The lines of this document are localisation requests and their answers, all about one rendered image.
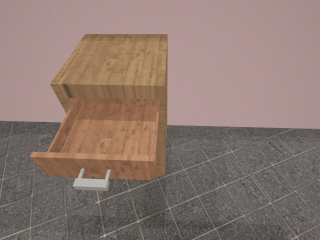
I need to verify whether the cabinet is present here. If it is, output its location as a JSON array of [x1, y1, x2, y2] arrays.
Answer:
[[50, 34, 168, 177]]

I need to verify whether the drawer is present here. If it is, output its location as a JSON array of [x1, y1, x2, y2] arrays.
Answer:
[[30, 98, 161, 181]]

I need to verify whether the handle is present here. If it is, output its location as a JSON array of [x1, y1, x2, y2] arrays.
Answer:
[[73, 168, 111, 191]]

